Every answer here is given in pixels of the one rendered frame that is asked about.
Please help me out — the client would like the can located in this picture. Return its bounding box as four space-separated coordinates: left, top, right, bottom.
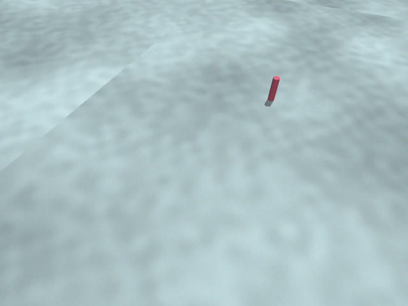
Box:
268 76 280 101

